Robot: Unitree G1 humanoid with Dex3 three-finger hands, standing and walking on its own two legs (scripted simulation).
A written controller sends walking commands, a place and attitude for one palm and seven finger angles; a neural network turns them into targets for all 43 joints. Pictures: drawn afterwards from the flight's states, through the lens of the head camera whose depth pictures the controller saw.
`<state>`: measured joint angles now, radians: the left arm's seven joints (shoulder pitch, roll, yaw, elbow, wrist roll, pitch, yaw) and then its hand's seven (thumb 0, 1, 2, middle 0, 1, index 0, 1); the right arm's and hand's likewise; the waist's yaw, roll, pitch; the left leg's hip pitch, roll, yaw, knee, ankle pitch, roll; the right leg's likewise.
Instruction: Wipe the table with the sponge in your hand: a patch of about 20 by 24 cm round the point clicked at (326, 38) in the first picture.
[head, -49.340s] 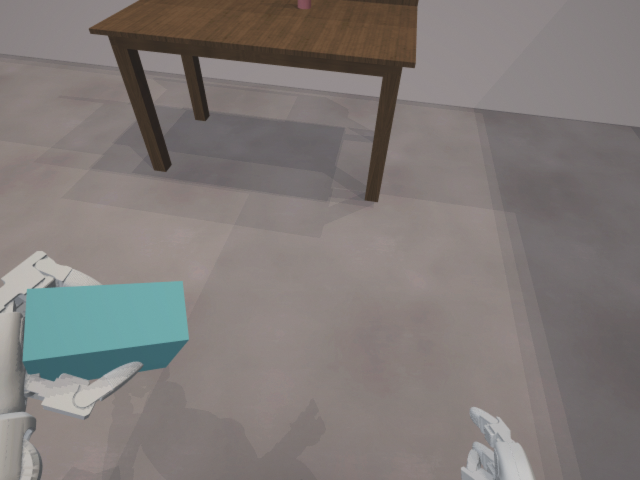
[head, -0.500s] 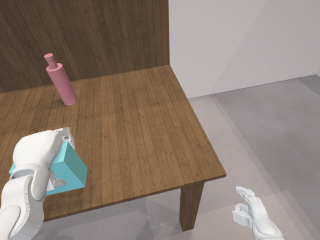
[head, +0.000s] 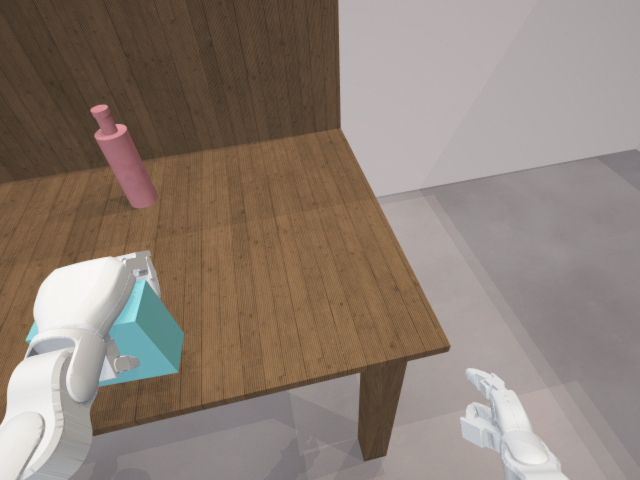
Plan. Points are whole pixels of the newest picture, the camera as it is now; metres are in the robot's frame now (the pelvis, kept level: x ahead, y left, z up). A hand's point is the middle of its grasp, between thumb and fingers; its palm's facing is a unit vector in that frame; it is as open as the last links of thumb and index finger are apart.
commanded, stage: bring the sponge back beside the body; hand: left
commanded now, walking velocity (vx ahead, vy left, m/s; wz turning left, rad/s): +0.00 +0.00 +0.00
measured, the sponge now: (123, 344) +0.22 +0.30 +0.06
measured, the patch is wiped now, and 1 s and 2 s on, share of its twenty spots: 0.95 0.95 0.95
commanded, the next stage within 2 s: step back with the hand held close in 1.40 s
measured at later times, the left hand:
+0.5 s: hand (113, 337) +0.20 +0.27 +0.11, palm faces +0.06 -0.11 -0.99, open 10.0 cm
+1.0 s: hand (105, 358) +0.18 +0.27 +0.11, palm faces +0.08 -0.12 -0.99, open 10.0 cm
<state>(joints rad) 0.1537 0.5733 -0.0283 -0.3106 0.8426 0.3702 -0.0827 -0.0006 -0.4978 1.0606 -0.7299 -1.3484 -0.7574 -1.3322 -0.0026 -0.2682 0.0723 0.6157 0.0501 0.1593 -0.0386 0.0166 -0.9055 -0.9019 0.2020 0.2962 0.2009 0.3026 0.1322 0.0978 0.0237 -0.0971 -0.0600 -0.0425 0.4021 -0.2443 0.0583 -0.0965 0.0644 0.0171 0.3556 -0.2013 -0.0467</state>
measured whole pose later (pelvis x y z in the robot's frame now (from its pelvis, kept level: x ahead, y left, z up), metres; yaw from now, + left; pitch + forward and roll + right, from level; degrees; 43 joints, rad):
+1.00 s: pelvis -0.01 -0.01 +0.00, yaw -1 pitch -5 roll -1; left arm 0.34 0.55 0.00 -0.41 0.83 0.37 0.00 0.00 -0.50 1.06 -0.73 -1.35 -0.76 -1.33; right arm 0.01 -0.27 0.06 0.62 0.05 0.15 -0.03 0.02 -0.91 -0.90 0.20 0.30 0.20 0.30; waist 0.13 0.11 0.01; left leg -0.09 -0.04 -0.03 0.43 -0.25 0.05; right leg -0.09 0.08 0.03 0.38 -0.20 -0.06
